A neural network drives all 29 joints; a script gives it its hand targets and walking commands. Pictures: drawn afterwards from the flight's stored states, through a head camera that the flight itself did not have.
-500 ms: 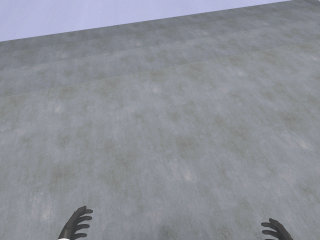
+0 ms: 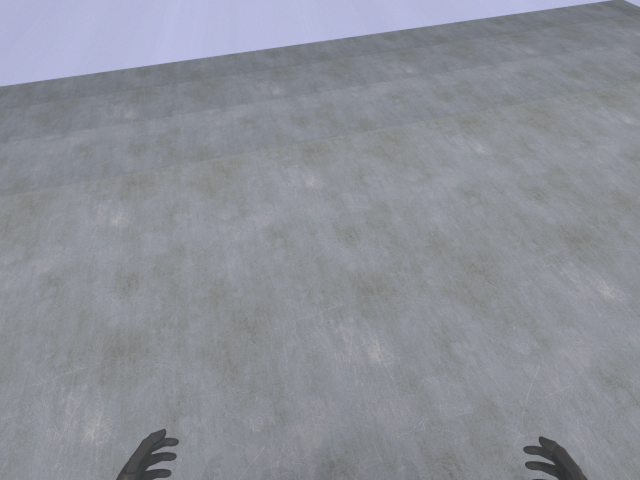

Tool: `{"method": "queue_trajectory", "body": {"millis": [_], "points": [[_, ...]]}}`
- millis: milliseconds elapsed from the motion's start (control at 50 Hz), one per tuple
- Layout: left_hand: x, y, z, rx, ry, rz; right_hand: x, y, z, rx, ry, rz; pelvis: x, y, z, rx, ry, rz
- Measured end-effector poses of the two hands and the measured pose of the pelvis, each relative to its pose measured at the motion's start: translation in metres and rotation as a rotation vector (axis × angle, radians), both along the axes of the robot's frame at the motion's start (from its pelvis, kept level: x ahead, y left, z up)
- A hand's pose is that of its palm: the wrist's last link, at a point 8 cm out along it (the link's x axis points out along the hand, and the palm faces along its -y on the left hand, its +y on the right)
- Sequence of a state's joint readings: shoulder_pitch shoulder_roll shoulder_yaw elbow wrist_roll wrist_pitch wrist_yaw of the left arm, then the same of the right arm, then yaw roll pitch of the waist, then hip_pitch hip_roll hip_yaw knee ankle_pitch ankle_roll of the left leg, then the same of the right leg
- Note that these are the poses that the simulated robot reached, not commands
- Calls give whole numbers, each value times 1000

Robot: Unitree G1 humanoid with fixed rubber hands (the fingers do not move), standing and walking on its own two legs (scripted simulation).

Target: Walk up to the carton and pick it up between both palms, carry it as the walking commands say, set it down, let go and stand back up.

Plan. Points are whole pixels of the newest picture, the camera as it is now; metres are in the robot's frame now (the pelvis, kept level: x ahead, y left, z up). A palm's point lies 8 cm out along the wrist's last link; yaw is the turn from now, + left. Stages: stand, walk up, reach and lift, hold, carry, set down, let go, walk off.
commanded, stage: stand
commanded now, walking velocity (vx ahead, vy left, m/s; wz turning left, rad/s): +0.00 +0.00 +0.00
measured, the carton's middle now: out of the picture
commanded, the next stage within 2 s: walk up in 0.54 s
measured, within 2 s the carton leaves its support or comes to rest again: neither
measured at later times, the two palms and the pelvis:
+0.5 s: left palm out of the picture +0.09 +0.28 -0.10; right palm out of the picture +0.10 -0.29 -0.10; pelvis -0.02 +0.00 +0.00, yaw +0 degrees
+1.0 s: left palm out of the picture +0.07 +0.25 -0.10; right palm out of the picture +0.08 -0.32 -0.11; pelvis -0.03 -0.03 +0.00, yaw -3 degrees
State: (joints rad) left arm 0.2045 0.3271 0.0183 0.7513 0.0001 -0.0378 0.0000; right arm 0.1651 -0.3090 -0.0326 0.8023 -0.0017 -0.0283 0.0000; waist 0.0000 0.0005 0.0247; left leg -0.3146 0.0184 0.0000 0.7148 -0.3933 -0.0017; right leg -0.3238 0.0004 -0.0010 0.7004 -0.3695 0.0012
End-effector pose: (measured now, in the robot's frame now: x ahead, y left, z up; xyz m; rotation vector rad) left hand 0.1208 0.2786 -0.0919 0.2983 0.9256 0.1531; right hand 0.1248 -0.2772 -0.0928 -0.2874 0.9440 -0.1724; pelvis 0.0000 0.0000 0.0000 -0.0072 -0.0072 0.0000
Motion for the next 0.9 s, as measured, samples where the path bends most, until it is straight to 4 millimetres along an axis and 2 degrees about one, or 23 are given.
{"method": "queue_trajectory", "body": {"millis": [780, 900], "points": [[-52, 5, -10, 4, 132, 45, -42, -12, -8, -9, 105, -38, -23, -2, 5, 2, -13, -1], [-57, -5, -12, 0, 195, 56, -50, -20, -13, 3, 142, -60, -24, -11, 4, 6, -21, -9]]}}
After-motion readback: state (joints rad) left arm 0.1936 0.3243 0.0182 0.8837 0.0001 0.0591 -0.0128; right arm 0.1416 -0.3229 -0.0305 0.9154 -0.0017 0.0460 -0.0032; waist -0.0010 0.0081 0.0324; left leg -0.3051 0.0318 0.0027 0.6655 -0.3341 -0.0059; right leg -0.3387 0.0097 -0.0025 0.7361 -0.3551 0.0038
